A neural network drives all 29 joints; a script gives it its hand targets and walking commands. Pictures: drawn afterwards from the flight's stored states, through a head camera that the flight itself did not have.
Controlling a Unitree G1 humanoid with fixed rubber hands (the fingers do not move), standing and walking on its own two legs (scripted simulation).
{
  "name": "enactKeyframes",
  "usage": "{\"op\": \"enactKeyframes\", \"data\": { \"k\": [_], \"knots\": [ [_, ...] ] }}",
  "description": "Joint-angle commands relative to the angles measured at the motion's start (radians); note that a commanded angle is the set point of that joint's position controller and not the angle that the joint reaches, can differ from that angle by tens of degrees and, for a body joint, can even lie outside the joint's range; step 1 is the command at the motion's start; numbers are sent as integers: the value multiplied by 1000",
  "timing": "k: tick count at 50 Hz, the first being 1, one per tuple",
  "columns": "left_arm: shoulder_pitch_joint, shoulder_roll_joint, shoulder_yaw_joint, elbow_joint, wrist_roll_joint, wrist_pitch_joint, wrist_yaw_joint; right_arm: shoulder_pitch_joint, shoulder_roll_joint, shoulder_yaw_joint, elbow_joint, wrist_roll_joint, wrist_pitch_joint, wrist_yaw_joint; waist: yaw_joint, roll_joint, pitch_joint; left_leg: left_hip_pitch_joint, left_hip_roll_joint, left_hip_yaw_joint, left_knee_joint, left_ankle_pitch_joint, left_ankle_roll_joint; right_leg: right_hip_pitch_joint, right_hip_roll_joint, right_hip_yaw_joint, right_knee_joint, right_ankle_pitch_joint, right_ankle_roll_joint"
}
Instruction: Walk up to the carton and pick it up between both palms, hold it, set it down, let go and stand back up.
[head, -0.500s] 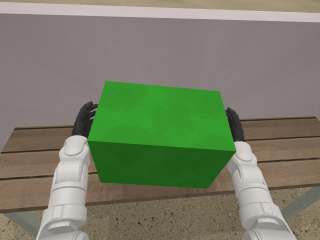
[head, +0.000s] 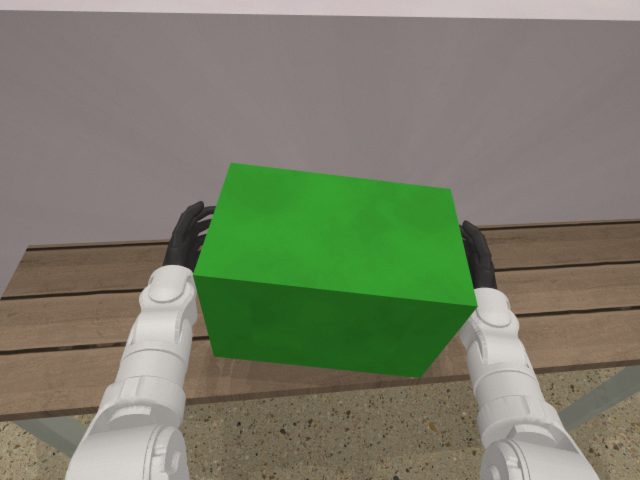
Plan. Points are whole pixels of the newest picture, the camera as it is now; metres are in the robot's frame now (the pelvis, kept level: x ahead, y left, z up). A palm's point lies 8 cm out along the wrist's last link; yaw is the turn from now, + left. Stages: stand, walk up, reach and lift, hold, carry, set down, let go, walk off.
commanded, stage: set down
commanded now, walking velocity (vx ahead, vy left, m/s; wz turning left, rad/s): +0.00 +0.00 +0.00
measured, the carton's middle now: (329, 274) +0.39 -0.01 +0.05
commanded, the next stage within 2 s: none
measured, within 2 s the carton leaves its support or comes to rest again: rests again in 1.20 s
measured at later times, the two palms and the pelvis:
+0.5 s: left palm (180, 268) +0.40 +0.20 +0.04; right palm (454, 278) +0.39 -0.19 +0.04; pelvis +0.02 +0.00 +0.00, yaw +1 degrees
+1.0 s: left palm (183, 292) +0.38 +0.19 +0.01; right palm (455, 300) +0.37 -0.19 +0.02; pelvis +0.00 +0.00 -0.01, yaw +1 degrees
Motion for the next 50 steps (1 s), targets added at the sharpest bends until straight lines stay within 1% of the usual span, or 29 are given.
{"op": "enactKeyframes", "data": {
  "k": [1, 5, 12, 15, 19, 22, 24, 32, 33, 35, 37, 38, 41, 43, 45, 46, 50],
  "knots": [
    [-664, -490, -275, -133, -3, -90, -94, -779, 494, 391, -221, -46, -127, 148, 59, 10, -530, 69, -48, 118, 14, 336, -30, 286, 45, -68, 60, 332, 18],
    [-707, -503, -315, -143, -31, -140, -86, -781, 509, 405, -209, -50, -156, 143, 39, 25, -611, 93, -47, 117, 45, 441, -45, 288, 48, -67, 76, 430, 19],
    [-731, -520, -363, -89, -62, -209, -96, -742, 524, 407, -154, -67, -174, 125, -13, 40, -644, 89, -45, 94, 73, 512, -63, 264, 46, -60, 92, 513, 10],
    [-737, -528, -372, -53, -73, -240, -103, -734, 529, 409, -132, -68, -179, 120, -28, 47, -651, 87, -43, 82, 88, 542, -70, 251, 47, -58, 100, 537, 6],
    [-747, -531, -370, -2, -86, -275, -109, -734, 534, 412, -108, -65, -179, 119, -34, 55, -661, 74, -39, 69, 102, 564, -73, 235, 47, -55, 111, 550, 1],
    [-737, -537, -378, 11, -101, -305, -105, -725, 546, 434, -107, -54, -186, 122, -30, 63, -683, 68, -38, 60, 119, 607, -74, 229, 49, -52, 123, 579, -1],
    [-728, -533, -376, 26, -106, -322, -105, -716, 550, 446, -105, -47, -188, 125, -25, 62, -684, 52, -37, 56, 123, 611, -71, 231, 47, -49, 131, 591, 0],
    [-740, -518, -375, 80, -125, -395, -104, -704, 565, 481, -105, -36, -205, 137, -9, 49, -709, -20, -33, 52, 121, 570, -55, 230, 39, -33, 154, 595, 7],
    [-753, -524, -373, 66, -123, -397, -103, -691, 569, 486, -77, -16, -208, 135, -27, 46, -710, -2, -33, 55, 120, 572, -66, 217, 45, -40, 146, 610, 4],
    [-756, -521, -370, 81, -119, -405, -104, -698, 568, 496, -77, -4, -217, 134, -18, 54, -716, -3, -33, 56, 126, 566, -64, 203, 43, -39, 144, 613, 5],
    [-759, -519, -371, 100, -130, -423, -106, -715, 572, 504, -89, -2, -230, 134, -14, 37, -726, -38, -34, 56, 124, 536, -58, 215, 41, -32, 150, 614, 11],
    [-768, -522, -374, 106, -132, -433, -108, -721, 573, 502, -91, -7, -234, 133, -18, 33, -727, -52, -35, 55, 121, 521, -55, 225, 40, -32, 152, 614, 13],
    [-788, -514, -368, 131, -134, -464, -106, -718, 576, 499, -73, -14, -243, 138, -15, 33, -740, -74, -35, 56, 109, 462, -49, 212, 33, -25, 153, 562, 11],
    [-798, -502, -362, 159, -132, -478, -106, -715, 570, 484, -52, -32, -244, 142, -22, 26, -737, -82, -34, 58, 102, 413, -46, 182, 32, -29, 144, 503, 12],
    [-812, -496, -353, 186, -132, -493, -109, -724, 568, 467, -48, -42, -250, 146, -21, 18, -717, -97, -33, 61, 92, 366, -42, 167, 31, -31, 140, 452, 10],
    [-814, -489, -349, 192, -128, -500, -109, -712, 565, 452, -27, -50, -249, 149, -22, 32, -707, -97, -37, 64, 91, 348, -41, 160, 26, -25, 137, 428, 9],
    [-828, -462, -325, 237, -117, -510, -114, -709, 542, 387, 45, -79, -255, 155, -34, 44, -647, -95, -28, 69, 82, 275, -47, 101, 27, -37, 120, 320, -4]
  ]
}}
